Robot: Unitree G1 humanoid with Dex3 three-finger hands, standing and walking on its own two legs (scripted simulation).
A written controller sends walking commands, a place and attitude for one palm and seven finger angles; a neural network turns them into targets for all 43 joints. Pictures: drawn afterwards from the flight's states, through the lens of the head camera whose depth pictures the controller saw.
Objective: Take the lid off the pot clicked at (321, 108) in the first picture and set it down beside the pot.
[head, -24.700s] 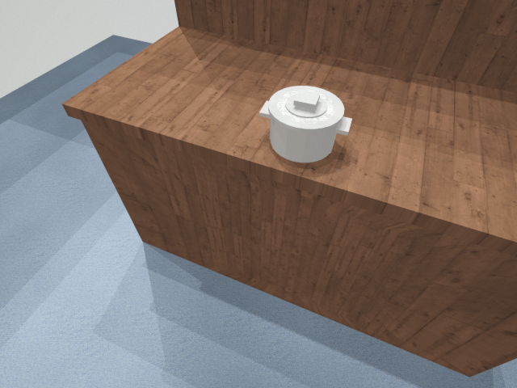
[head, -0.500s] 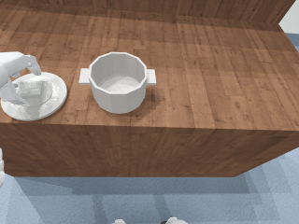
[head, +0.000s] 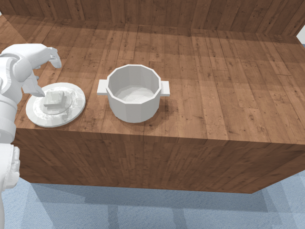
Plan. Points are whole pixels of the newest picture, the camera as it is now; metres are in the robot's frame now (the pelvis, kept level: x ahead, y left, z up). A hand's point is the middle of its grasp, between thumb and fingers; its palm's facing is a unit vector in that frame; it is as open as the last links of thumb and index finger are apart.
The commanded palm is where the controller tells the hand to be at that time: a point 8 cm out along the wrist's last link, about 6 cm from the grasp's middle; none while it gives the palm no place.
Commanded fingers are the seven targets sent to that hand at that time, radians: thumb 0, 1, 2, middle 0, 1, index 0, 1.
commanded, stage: raise the empty hand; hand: left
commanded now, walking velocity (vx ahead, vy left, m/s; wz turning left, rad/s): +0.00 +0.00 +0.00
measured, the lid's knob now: (54, 98) +0.48 +0.28 +0.03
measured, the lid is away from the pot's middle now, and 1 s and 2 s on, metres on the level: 0.24 0.24 0.24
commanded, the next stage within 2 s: draw the hand back to the body in 0.32 s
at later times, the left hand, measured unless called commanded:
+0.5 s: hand (35, 70) +0.46 +0.28 +0.15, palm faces -0.35 -0.05 -0.94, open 11.1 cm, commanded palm +0.45 +0.28 +0.22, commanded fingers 0.00 -0.08 0.78 -0.41 -0.75 -0.41 -0.75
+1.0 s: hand (43, 83) +0.41 +0.24 +0.16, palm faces -0.02 -0.59 -0.81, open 11.0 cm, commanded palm +0.37 +0.28 +0.21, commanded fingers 0.00 -0.08 0.78 -0.41 -0.75 -0.41 -0.75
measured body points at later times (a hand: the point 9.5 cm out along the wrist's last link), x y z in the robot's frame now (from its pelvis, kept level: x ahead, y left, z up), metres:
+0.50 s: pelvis +0.00 -0.02 +0.01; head +0.06 -0.01 +0.45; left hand +0.47 +0.28 +0.21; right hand +0.05 -0.29 -0.11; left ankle -0.02 +0.04 -0.72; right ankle +0.00 -0.17 -0.72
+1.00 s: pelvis +0.00 -0.03 +0.02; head +0.04 -0.04 +0.46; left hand +0.40 +0.27 +0.21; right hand +0.14 -0.28 -0.10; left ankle -0.02 +0.04 -0.72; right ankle +0.00 -0.17 -0.72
